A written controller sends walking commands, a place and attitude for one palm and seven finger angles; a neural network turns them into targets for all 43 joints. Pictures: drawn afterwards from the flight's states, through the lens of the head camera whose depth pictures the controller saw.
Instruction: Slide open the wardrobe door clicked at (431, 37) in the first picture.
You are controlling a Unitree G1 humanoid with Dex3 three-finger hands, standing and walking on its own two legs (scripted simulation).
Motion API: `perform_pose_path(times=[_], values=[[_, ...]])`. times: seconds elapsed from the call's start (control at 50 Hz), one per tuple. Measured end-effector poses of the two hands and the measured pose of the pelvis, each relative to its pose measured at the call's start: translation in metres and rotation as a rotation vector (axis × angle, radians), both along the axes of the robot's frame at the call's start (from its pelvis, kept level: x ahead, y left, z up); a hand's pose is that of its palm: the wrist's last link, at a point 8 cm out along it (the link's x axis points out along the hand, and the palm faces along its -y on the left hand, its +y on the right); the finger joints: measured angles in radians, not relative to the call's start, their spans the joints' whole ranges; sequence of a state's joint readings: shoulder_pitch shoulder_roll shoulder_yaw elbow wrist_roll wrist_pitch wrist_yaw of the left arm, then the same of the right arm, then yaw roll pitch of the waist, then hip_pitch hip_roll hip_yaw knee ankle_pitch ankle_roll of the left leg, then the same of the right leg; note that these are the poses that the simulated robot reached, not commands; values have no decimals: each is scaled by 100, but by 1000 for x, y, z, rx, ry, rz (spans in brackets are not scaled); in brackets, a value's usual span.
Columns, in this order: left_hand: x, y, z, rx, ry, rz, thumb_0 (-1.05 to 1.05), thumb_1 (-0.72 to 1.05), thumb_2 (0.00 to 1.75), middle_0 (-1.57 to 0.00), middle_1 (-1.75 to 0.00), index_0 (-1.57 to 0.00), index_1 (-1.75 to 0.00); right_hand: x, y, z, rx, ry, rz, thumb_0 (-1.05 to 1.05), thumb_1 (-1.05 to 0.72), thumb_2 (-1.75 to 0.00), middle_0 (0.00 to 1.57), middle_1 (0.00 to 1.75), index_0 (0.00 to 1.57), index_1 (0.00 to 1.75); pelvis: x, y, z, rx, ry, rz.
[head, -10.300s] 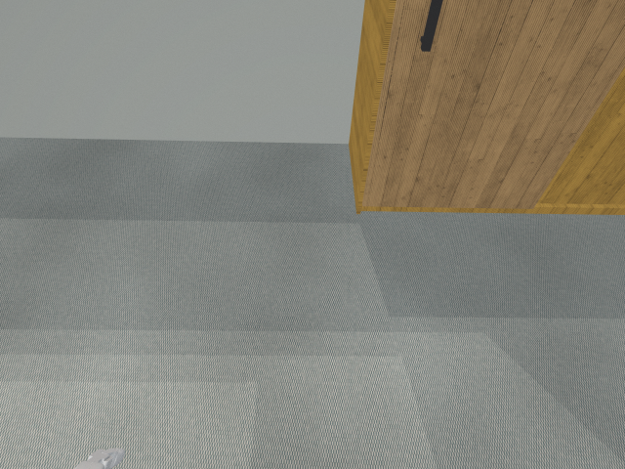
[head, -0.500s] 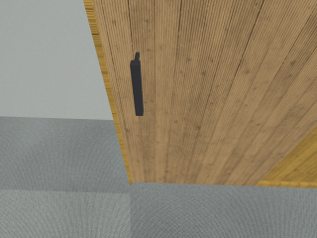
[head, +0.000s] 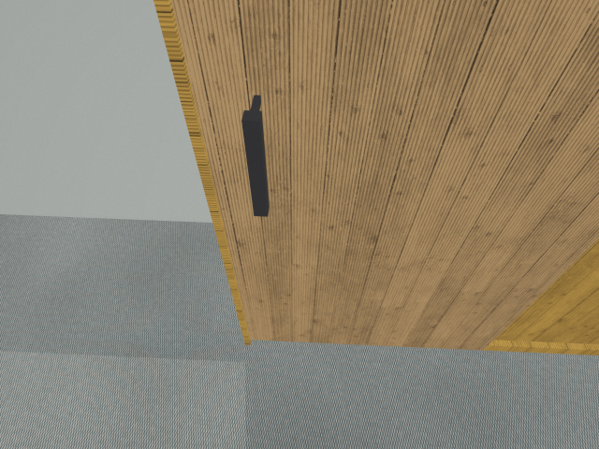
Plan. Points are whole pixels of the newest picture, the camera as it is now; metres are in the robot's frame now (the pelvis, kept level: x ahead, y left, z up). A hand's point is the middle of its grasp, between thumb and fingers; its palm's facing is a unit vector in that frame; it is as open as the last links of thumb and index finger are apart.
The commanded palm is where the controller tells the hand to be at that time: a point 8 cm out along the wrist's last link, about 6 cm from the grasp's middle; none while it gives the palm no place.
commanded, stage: raise the hand with hooked fingers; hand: left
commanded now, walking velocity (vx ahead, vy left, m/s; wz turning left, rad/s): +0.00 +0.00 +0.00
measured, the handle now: (259, 159) +0.52 +0.10 +0.10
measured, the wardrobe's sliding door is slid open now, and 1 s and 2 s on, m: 0.00 0.00 0.00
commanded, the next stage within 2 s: none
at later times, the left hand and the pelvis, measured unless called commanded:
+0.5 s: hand (128, 438) +0.14 +0.22 -0.02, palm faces +0.11 -0.99 -0.05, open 9.3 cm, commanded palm +0.13 +0.27 -0.01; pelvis -0.04 -0.01 -0.07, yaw +4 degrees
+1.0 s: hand (86, 373) +0.19 +0.27 +0.04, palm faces +0.05 -1.00 -0.05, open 12.3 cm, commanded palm +0.16 +0.32 +0.06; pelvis -0.03 +0.03 -0.04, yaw +2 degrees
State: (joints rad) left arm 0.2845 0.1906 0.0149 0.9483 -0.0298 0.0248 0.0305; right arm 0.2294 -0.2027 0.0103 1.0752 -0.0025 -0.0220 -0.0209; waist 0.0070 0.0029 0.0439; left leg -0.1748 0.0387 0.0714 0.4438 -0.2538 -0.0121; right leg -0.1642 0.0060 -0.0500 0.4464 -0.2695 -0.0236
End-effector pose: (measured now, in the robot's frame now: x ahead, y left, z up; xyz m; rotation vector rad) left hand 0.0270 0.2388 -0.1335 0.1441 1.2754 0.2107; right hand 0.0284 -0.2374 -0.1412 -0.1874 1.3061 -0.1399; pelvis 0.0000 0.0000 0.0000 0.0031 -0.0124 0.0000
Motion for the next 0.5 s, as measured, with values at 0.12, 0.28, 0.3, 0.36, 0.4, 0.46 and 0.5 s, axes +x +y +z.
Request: perform_pose_path(times=[0.12, 0.28, 0.3, 0.36, 0.4, 0.46, 0.5], values=[[114, 8, 114, 44, -859, 43, 2, 87, 88, -21, -32, -20, -33, 56, -5, 21, -34, -414, 49, 1, -91, -90, 20, 30, 20, 30, -11, 1, -10, 10, 28, 42], [125, -6, 120, -122, -1282, -250, 0, 72, 82, -21, -41, -21, -42, 136, -16, 40, -54, -781, 143, 1, -91, -90, 20, 30, 20, 30, -34, -6, -56, 18, 165, 17], [117, -3, 111, -138, -1253, -241, 0, 70, 81, -22, -43, -21, -43, 143, -16, 42, -60, -804, 153, 1, -91, -90, 20, 30, 20, 30, -35, -7, -61, 17, 170, 19], [92, 9, 93, -131, -1180, -148, 1, 63, 78, -22, -47, -22, -47, 156, -13, 44, -75, -840, 184, 1, -91, -90, 20, 30, 20, 30, -37, -7, -69, 6, 175, 29], [80, 18, 94, -85, -1175, -99, 1, 58, 76, -23, -50, -22, -50, 158, -7, 43, -78, -839, 205, 1, -91, -90, 20, 30, 20, 30, -37, -7, -71, -7, 172, 39], [75, 26, 108, -29, -1232, -106, 1, 52, 73, -23, -54, -23, -55, 155, 5, 35, -70, -807, 238, 1, -91, -90, 20, 30, 20, 30, -38, -6, -72, -28, 167, 56], [82, 29, 118, -25, -1272, -146, 1, 47, 71, -23, -57, -23, -58, 148, 13, 27, -55, -774, 248, 1, -91, -90, 20, 30, 20, 30, -40, -5, -72, -40, 165, 65]])
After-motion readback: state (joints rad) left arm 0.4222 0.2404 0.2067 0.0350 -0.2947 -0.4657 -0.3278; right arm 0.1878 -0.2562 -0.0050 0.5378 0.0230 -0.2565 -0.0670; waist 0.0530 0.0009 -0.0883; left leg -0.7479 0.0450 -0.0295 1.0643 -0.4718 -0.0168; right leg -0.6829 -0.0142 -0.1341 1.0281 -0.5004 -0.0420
